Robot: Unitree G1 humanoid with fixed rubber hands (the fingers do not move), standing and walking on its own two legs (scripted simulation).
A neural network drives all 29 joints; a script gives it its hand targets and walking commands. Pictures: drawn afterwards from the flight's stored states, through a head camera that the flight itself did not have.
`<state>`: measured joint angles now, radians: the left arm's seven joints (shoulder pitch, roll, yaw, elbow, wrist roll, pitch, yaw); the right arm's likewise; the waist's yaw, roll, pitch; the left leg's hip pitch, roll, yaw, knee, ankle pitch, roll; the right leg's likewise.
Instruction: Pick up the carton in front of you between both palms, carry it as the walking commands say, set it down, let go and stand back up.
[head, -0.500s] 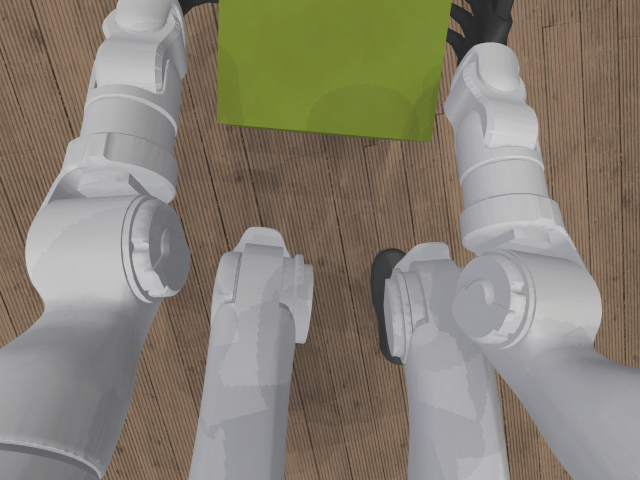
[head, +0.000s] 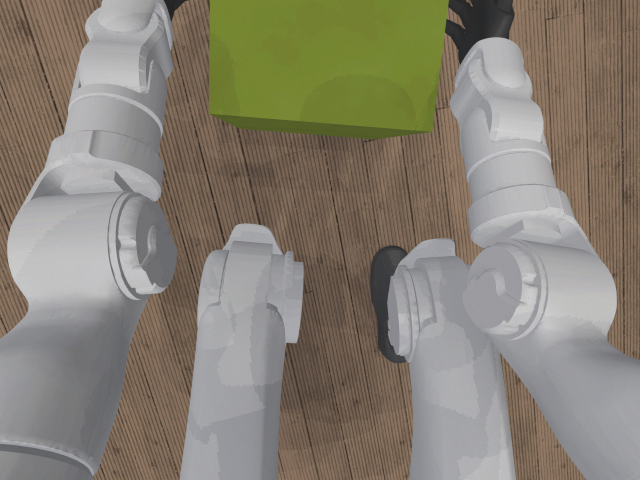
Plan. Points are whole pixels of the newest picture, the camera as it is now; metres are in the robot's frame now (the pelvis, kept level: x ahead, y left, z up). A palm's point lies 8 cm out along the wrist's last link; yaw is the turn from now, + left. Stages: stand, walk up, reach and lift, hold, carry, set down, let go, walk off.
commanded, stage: set down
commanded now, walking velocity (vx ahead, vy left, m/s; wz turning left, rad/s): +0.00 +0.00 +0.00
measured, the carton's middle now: (320, 43) +0.52 +0.06 -0.26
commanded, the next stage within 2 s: let go in 1.34 s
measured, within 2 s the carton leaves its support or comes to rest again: neither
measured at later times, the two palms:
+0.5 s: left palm out of the picture +0.51 +0.27 -0.14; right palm (514, 52) +0.51 -0.11 -0.12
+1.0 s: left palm out of the picture +0.51 +0.29 +0.03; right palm out of the picture +0.50 -0.11 +0.04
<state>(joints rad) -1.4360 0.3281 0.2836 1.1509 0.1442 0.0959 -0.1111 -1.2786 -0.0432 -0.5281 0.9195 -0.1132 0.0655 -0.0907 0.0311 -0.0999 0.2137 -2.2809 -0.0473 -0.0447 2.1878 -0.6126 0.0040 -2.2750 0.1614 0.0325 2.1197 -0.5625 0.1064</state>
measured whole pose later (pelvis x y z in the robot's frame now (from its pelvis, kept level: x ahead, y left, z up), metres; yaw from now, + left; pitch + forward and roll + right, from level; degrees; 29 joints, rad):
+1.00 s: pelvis +0.01 +0.00 +0.14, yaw +2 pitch +45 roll -5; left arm -1.18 0.49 0.18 0.93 -0.05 0.15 -0.11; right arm -0.98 -0.06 -0.27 0.62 0.07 0.17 -0.20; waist -0.03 -0.04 -0.01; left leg -1.98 -0.04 -0.05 1.69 -0.50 0.02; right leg -1.95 0.07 0.02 1.63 -0.48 0.06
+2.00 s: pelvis +0.12 -0.01 +0.37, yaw +6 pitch +21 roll +0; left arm -0.11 0.24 0.14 0.61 0.01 -0.02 -0.05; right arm 0.00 -0.15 -0.06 0.49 0.01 0.00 0.03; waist -0.05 -0.04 -0.09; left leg -0.70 -0.03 -0.06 0.64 -0.30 0.00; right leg -0.70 0.03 0.05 0.64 -0.31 0.00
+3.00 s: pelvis +0.13 +0.00 +0.39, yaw +6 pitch -1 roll +0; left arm 0.21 0.34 0.04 0.70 0.04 0.02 0.02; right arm 0.20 -0.32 -0.04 0.73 -0.04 0.01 -0.02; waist 0.00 -0.01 0.00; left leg -0.18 -0.02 -0.05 0.50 -0.31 0.00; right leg -0.17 0.03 0.06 0.50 -0.31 -0.01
